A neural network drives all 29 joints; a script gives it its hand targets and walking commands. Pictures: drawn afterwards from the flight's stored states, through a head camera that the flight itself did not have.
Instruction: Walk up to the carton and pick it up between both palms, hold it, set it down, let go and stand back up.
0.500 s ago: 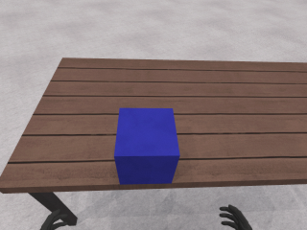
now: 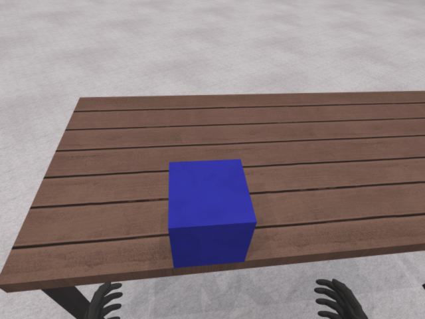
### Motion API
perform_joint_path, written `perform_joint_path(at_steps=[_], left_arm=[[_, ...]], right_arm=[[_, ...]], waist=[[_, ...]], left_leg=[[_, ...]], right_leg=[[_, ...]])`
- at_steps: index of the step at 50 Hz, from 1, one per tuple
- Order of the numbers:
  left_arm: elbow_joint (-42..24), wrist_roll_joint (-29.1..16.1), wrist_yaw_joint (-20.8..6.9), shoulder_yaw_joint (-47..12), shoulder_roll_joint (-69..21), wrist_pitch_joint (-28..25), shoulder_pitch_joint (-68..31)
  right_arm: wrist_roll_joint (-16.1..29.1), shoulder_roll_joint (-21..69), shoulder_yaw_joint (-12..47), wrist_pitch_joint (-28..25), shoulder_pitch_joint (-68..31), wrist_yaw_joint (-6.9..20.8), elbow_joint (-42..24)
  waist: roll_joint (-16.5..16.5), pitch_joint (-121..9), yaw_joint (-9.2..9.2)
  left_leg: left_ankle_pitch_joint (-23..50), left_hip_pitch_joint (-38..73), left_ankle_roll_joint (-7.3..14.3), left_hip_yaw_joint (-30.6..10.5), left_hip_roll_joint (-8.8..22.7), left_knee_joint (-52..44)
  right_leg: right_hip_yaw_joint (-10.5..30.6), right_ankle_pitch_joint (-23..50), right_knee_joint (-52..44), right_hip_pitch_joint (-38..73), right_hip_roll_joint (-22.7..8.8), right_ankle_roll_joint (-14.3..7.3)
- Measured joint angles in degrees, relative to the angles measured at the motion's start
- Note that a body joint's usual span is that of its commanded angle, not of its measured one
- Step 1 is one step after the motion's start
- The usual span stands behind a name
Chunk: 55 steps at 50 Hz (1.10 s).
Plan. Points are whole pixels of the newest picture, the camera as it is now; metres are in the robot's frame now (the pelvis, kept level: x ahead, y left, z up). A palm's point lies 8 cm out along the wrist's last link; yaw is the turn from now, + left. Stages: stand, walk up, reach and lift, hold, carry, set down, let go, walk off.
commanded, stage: reach and lift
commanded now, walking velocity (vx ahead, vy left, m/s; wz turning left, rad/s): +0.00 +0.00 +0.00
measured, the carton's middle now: (207, 213) +0.38 +0.05 -0.04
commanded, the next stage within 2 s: none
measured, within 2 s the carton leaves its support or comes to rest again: neither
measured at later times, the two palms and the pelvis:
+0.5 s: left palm (112, 312) +0.16 +0.20 -0.02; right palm out of the picture +0.18 -0.19 -0.01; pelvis +0.02 -0.02 +0.00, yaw +1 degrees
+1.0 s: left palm (109, 260) +0.22 +0.21 +0.04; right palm (324, 258) +0.26 -0.17 +0.03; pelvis -0.02 -0.02 +0.00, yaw +1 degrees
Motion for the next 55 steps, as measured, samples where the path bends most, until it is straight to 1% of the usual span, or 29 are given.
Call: perform_joint_path(at_steps=[4, 8, 10, 14, 17, 19, 24, 29, 31, 34, 37, 41, 45, 48, 50, 53, 55], left_arm=[[-1.9, 0.2, 1.0, -1.8, -0.5, -2.8, 2.3], [-4.3, -0.1, 1.4, -4.0, -0.9, -5.1, 4.0], [-5.3, -0.6, 1.3, -4.9, -1.4, -6.5, 4.6], [-7.0, -0.5, 1.0, -5.6, -2.5, -9.1, 5.9], [-7.3, -0.2, 0.3, -5.0, -2.8, -10.6, 6.1], [-7.5, 0.0, -0.3, -4.1, -3.0, -11.2, 5.8], [-8.1, -0.3, -1.1, -2.0, -2.6, -12.4, 5.6], [-9.2, -1.2, -1.1, -2.5, -1.2, -12.8, 4.8], [-10.1, -1.3, -0.6, -3.2, -0.7, -12.6, 4.4], [-10.8, -2.0, 0.0, -4.6, -0.2, -11.1, 2.8], [-10.9, -2.7, 0.7, -5.6, 0.1, -7.6, -0.1], [-11.4, -3.4, 2.1, -5.6, -0.1, -0.9, -6.0], [-13.1, -5.8, 3.1, -3.0, -0.5, 4.6, -11.6], [-14.6, -7.5, 2.9, -1.3, -0.2, 6.9, -14.7], [-15.5, -8.5, 2.2, -0.6, -0.1, 7.7, -16.3], [-16.8, -8.7, 0.6, 0.5, -0.9, 9.0, -17.4], [-17.7, -7.5, -0.7, 1.5, -2.1, 10.3, -17.4]], right_arm=[[2.0, 1.0, 0.9, -1.3, -1.1, 0.9, 1.2], [3.4, 2.5, 1.2, -2.8, -1.4, 0.5, 1.4], [3.8, 3.1, 1.7, -3.8, -0.7, -0.2, 0.3], [4.1, 4.1, 3.1, -5.9, 1.1, -1.6, -2.0], [4.2, 4.4, 4.3, -6.9, 2.9, -3.0, -3.8], [4.2, 4.2, 5.3, -7.2, 4.3, -3.9, -5.5], [4.5, 3.4, 7.8, -7.7, 7.4, -5.4, -10.7], [4.9, 3.9, 8.3, -7.4, 7.9, -5.8, -15.1], [4.9, 4.9, 7.8, -7.0, 7.1, -5.7, -15.7], [5.1, 6.4, 7.1, -4.8, 5.0, -5.9, -15.8], [4.7, 7.5, 7.0, -1.5, 1.7, -6.5, -15.0], [4.5, 7.6, 6.8, 4.5, -3.6, -8.0, -14.3], [3.5, 7.3, 5.0, 8.9, -9.2, -10.0, -15.7], [3.0, 7.0, 3.2, 10.4, -12.6, -11.2, -18.3], [3.0, 6.6, 2.4, 10.7, -14.4, -11.9, -19.9], [4.0, 5.1, 3.0, 11.2, -16.3, -12.4, -20.7], [5.1, 3.8, 4.2, 11.3, -17.0, -12.8, -20.3]], waist=[[-0.2, -0.4, 0.01], [0.6, -0.4, -0.46], [1.2, -0.7, -0.63], [2.5, -0.9, -1.79], [3.0, -1.0, -2.27], [3.0, -0.6, -2.21], [1.4, 0.3, -1.42], [-1.4, 0.9, -0.2], [-2.2, 1.0, 0.3], [-2.8, 1.5, 1.0], [-2.4, 2.2, 1.4], [-0.7, 3.3, 2.05], [1.7, 4.3, 2.15], [3.0, 3.8, 1.91], [3.6, 3.4, 1.66], [3.7, 2.0, 1.35], [3.4, 1.3, 1.19]], left_leg=[[-0.6, -0.2, -0.1, -0.7, 0.0, 0.6], [-1.5, 0.0, -0.3, -1.5, 0.1, 1.4], [-1.8, 0.2, -0.3, -1.7, 0.1, 1.6], [-2.4, 1.4, -0.5, -2.1, 0.2, 1.7], [-2.5, 2.4, -0.7, -2.0, 0.2, 1.3], [-2.3, 3.1, -0.8, -2.0, 0.3, 0.8], [-1.5, 3.7, -1.3, -1.9, 0.8, 0.1], [-0.6, 3.3, -2.0, -2.2, 1.4, -0.2], [-0.2, 3.3, -2.2, -2.3, 1.7, -0.2], [0.2, 3.3, -2.3, -2.4, 1.9, -0.1], [0.7, 3.5, -2.3, -2.3, 1.8, -0.2], [1.3, 2.3, -1.8, -2.0, 1.3, 0.0], [2.0, 0.2, -1.3, -1.5, 0.7, 0.0], [2.4, -1.8, -0.8, -1.1, 0.4, -0.5], [2.6, -2.6, -0.6, -0.9, 0.2, -1.0], [2.7, -3.0, -0.5, -0.6, 0.2, -2.2], [2.5, -2.6, -0.6, -0.5, 0.3, -2.8]], right_leg=[[-0.7, -0.3, -0.5, 0.6, 0.0, -0.1], [-1.5, -0.8, -0.8, 1.6, 0.1, 0.0], [-1.7, -1.1, -0.8, 1.9, 0.0, 0.1], [-2.1, -1.7, -1.0, 3.3, 0.1, 0.1], [-2.0, -2.1, -0.7, 4.0, 0.2, 0.0], [-2.0, -2.2, -0.7, 4.5, 0.3, -0.1], [-1.9, -2.0, -0.2, 4.4, 0.9, -0.7], [-2.2, -1.6, 0.5, 3.6, 1.5, -1.5], [-2.3, -1.3, 0.6, 3.5, 1.7, -1.8], [-2.3, -1.0, 1.0, 3.5, 2.0, -2.1], [-2.2, -0.7, 1.3, 3.3, 1.9, -2.1], [-1.9, -0.6, 2.6, 1.6, 1.4, -1.9], [-1.4, -0.2, 3.3, -1.0, 0.9, -1.2], [-1.0, 0.2, 3.2, -3.3, 0.5, -0.7], [-0.8, 0.4, 2.7, -4.1, 0.4, -0.4], [-0.5, 0.8, 1.2, -4.5, 0.3, -0.2], [-0.4, 1.0, -0.1, -3.8, 0.4, -0.2]])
